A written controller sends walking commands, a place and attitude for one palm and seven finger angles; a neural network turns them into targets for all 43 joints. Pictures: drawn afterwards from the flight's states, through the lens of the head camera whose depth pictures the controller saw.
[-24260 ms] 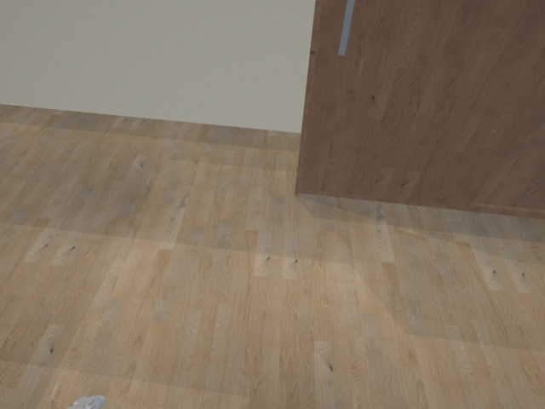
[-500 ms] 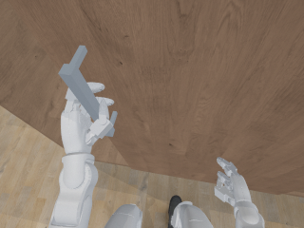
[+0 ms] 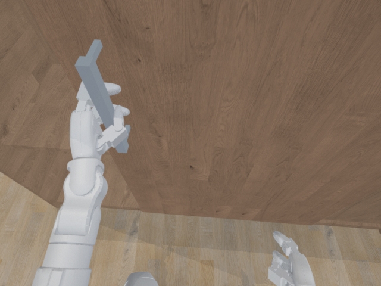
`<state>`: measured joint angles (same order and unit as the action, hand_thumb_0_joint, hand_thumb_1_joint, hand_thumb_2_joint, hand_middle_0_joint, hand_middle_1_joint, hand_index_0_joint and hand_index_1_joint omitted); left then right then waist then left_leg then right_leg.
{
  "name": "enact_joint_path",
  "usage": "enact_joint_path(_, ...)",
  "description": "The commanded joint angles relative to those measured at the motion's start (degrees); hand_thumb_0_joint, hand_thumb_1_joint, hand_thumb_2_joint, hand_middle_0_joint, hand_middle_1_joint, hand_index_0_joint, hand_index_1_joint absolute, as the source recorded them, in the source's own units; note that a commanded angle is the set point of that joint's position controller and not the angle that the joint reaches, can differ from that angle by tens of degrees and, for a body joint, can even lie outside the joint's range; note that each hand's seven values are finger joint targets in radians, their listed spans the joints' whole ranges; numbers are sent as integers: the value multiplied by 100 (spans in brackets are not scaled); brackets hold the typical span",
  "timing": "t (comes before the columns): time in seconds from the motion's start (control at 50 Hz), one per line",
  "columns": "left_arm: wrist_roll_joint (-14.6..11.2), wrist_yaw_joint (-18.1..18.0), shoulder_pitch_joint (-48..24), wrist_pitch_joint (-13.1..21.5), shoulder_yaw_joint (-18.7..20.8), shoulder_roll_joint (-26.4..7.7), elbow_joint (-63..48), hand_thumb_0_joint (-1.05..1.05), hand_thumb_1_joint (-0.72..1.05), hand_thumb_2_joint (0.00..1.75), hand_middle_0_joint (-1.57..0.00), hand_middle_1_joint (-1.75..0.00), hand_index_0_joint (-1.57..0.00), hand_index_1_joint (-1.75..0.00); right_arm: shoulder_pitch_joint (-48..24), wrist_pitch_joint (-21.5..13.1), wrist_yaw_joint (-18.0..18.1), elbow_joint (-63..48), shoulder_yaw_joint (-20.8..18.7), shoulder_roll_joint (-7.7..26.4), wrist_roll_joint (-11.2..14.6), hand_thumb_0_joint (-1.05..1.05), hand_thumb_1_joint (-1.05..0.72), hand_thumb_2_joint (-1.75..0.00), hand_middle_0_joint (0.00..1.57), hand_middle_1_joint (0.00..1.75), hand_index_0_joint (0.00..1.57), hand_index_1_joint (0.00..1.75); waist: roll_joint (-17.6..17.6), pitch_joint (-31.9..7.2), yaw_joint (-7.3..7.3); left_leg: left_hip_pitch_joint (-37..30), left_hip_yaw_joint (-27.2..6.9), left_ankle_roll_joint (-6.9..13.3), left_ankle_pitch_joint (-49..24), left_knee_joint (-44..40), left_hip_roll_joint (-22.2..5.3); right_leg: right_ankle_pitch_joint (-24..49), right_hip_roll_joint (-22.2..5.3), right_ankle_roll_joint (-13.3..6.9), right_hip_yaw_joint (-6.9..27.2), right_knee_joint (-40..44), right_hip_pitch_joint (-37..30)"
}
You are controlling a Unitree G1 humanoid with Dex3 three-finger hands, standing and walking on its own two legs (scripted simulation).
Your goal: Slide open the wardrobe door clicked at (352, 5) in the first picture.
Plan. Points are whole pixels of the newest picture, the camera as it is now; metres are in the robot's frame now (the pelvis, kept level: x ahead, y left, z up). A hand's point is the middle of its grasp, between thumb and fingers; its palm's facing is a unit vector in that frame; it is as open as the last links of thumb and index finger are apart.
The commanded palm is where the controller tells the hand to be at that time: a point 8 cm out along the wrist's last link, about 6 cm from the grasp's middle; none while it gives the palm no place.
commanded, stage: step sideways, sliding the door along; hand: left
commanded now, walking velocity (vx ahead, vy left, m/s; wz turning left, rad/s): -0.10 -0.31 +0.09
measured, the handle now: (111, 106) +0.39 +0.22 +0.13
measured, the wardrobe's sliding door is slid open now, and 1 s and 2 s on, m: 0.45 0.60 0.60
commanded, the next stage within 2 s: stop walking and hold the door there in 0.82 s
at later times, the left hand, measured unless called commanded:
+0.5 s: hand (192, 133) +0.35 +0.06 +0.13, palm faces +0.26 -0.96 -0.06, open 6.1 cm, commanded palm +0.32 +0.03 +0.13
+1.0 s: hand (207, 132) +0.36 +0.04 +0.13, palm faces +0.52 -0.84 -0.19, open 6.6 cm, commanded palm +0.32 +0.05 +0.11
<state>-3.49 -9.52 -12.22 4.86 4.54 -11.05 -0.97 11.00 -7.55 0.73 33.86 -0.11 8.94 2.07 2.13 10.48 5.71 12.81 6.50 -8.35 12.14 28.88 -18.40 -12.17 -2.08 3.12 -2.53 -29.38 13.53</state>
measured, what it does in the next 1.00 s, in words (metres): steps to the right: left foot, then right foot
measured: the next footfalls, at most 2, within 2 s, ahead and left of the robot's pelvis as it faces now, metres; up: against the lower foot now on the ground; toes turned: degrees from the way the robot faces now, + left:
left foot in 0.22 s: -0.01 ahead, +0.07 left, +0.00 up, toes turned +11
right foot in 0.58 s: +0.03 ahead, -0.34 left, +0.00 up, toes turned -1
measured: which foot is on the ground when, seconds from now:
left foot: down 0.00-0.02, up 0.04-0.20, down 0.22-0.60, up 0.62-0.72, down 0.74-1.00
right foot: down 0.00-0.22, up 0.24-0.56, down 0.58-0.74, up 0.76-1.00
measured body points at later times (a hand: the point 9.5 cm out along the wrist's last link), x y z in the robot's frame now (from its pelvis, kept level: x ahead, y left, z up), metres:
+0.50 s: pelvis -0.04 -0.13 +0.01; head +0.05 -0.11 +0.45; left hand +0.33 +0.11 +0.14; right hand +0.16 -0.32 -0.10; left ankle -0.05 +0.06 -0.73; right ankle +0.00 -0.32 -0.68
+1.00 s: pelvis -0.01 -0.28 +0.00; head +0.08 -0.26 +0.44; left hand +0.33 +0.08 +0.14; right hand +0.19 -0.48 -0.11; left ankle -0.05 -0.07 -0.73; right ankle +0.05 -0.42 -0.72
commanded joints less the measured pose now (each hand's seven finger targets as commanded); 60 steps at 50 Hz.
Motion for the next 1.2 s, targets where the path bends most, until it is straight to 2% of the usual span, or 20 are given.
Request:
enact_joint_path(0.0,296,395,-2578,861,-1371,-50,-2181,0,90,90,-45,-140,-45,-140,-931,-338,144,-811,-132,437,73,0,-90,-90,20,30,20,30,-1009,-2697,-587,608,38,659,2131,2035,1215,5089,-1351,-636,917,690,-1284)
enact_joint_path(0.02,180,336,-2084,676,-1176,-142,-1814,0,90,90,-45,-140,-45,-140,-908,-276,258,-680,-330,689,28,0,-90,-90,20,30,20,30,-2558,-3154,-343,738,-480,606,2608,3061,1639,5021,-1513,-889,1438,521,-1262)
enact_joint_path(0.14,148,239,-2837,840,-1057,73,-1693,0,90,90,-45,-140,-45,-140,-835,76,447,-397,-275,765,-25,0,-90,-90,20,30,20,30,-1454,-3185,-681,229,-189,650,708,325,1493,5033,-1137,-1107,550,-504,-1749)
enact_joint_path(0.16,129,312,-3009,867,-1102,67,-1693,0,90,90,-45,-140,-45,-140,-760,149,478,-434,-358,859,-56,0,-90,-90,20,30,20,30,-1191,-3247,-756,-947,-273,754,-616,-334,1146,4092,-952,-861,398,-834,-808)
enact_joint_path(0.2,71,549,-3273,812,-1594,600,-1604,0,90,90,-45,-140,-45,-140,-685,149,323,-633,-521,1195,-79,0,-90,-90,20,30,20,30,783,-3408,-702,-3068,-2741,1969,-5890,-410,-1595,-1801,-42,-162,316,-2394,1925)
enact_joint_path(0.32,132,719,-4245,508,-1804,769,-1029,0,90,90,-45,-140,-45,-140,-700,128,13,-564,-483,1223,-37,0,-90,-90,20,30,20,30,1042,-2690,-698,-2324,-976,1645,-4176,-240,-714,-913,-156,-109,341,-3203,2217)
enact_joint_path(0.48,25,672,-4346,521,-1689,674,-374,0,90,90,-45,-140,-45,-140,-485,88,92,-621,-403,1096,32,0,-90,-90,20,30,20,30,1606,-2751,-802,-1875,-375,1231,-4031,193,-287,-521,334,-97,-388,-629,361)
enact_joint_path(0.52,89,611,-4321,577,-1552,443,-397,0,90,90,-45,-140,-45,-140,-562,56,93,-571,-340,1054,112,0,-90,-90,20,30,20,30,1316,-2745,-764,-1463,-265,1137,-3252,638,74,713,315,-99,-437,427,-402)
enact_joint_path(0.58,190,485,-4192,647,-1201,-219,-481,0,90,90,-45,-140,-45,-140,-738,14,256,-529,-227,635,126,0,-90,-90,20,30,20,30,-1234,-2976,-606,810,-97,559,1983,2462,1350,6063,-1519,-889,928,200,-1638)
enact_joint_path(0.6,111,484,-3820,641,-1076,-256,-502,0,90,90,-45,-140,-45,-140,-730,20,365,-498,-335,753,63,0,-90,-90,20,30,20,30,-2472,-3198,-423,1075,-338,593,2589,3119,1503,6568,-1558,-1100,1218,-26,-1920)
enact_joint_path(0.62,67,408,-3860,595,-1022,-171,-566,0,90,90,-45,-140,-45,-140,-801,-33,457,-369,-317,784,67,0,-90,-90,20,30,20,30,-2245,-3182,-571,1180,-442,662,2613,2904,1506,6794,-1584,-1249,1094,-207,-2011)
enact_joint_path(0.68,-4,339,-4245,791,-1090,21,-817,0,90,90,-45,-140,-45,-140,-671,57,512,-238,-237,762,33,0,-90,-90,20,30,20,30,-1156,-3279,-801,-297,-101,692,-336,-149,1052,5580,-997,-724,194,-1141,-1556)
enact_joint_path(0.72,-119,538,-4270,764,-1387,388,-860,0,90,90,-45,-140,-45,-140,-589,172,356,-481,-516,1303,4,0,-90,-90,20,30,20,30,760,-3569,-771,-3006,-2272,1828,-6761,-140,-1359,-1149,-61,-76,194,-2487,1414)
enact_joint_path(0.76,65,662,-4645,784,-1446,640,-874,0,90,90,-45,-140,-45,-140,-541,84,33,-508,-538,1192,-4,0,-90,-90,20,30,20,30,1118,-3256,-776,-3016,-1651,2032,-6099,55,-1240,-2117,-17,-179,558,-2791,1993)
enact_joint_path(0.9,9,600,-4250,670,-813,-161,-522,0,90,90,-45,-140,-45,-140,-383,-98,-44,-637,-511,1192,25,0,-90,-90,20,30,20,30,1894,-2878,-766,-2565,-258,1275,-5310,137,-484,-643,335,-187,-212,-1104,796)
enact_joint_path(0.92,247,280,-2957,609,2436,-3451,1584,0,90,90,-45,-140,-45,-140,-75,56,80,-165,-636,1611,-49,0,-90,-90,20,30,20,30,2024,-2808,-600,-2373,85,1146,-5018,57,-422,-522,447,-90,-325,-974,803)
enact_joint_path(0.96,268,505,-3350,760,1180,-2361,908,0,90,90,-45,-140,-45,-140,-178,90,-7,-481,-463,1348,100,0,-90,-90,20,30,20,30,1851,-2851,-518,-1752,352,1073,-3937,1337,120,956,294,-179,-366,506,-195)
enact_joint_path(1.0,326,411,-2967,789,1972,-3326,1498,0,90,90,-45,-140,-45,-140,-472,98,151,-545,-355,952,112,0,-90,-90,20,30,20,30,-1160,-3056,-472,946,255,607,2065,3381,1428,6167,-1518,-876,1490,148,-1884)
enact_joint_path(1.02,292,348,-2118,534,2260,-3513,2469,0,90,90,-45,-140,-45,-140,-411,89,271,-478,-354,1169,35,0,-90,-90,20,30,20,30,-1056,-2909,-373,1431,-495,603,2717,3809,1555,6725,-2033,-1161,1705,29,-1622)
enact_joint_path(1.18,265,70,-2997,639,2536,-3577,2618,0,90,90,-45,-140,-45,-140,-505,160,481,-84,-152,1347,63,0,-90,-90,20,30,20,30,-1285,-3121,-510,881,-490,633,1698,1951,1756,5187,-1753,-1183,1254,103,-1454)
